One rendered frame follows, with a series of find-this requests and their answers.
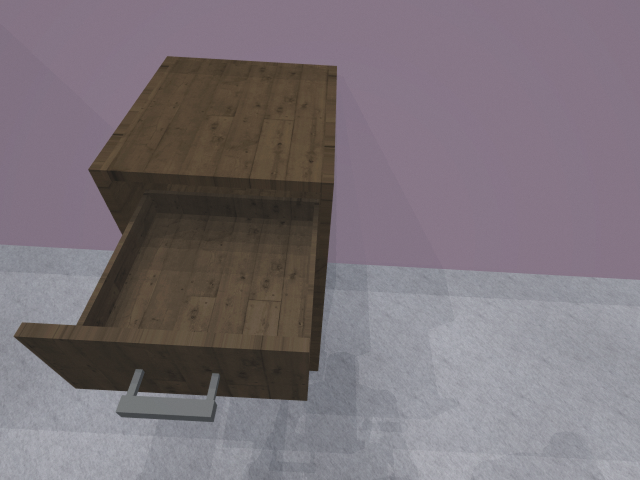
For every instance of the handle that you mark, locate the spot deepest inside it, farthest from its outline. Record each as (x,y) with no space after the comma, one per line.
(133,406)

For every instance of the cabinet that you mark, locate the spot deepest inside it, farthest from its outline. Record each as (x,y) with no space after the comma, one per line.
(229,127)

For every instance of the drawer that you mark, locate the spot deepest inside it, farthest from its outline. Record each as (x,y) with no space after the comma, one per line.
(199,283)

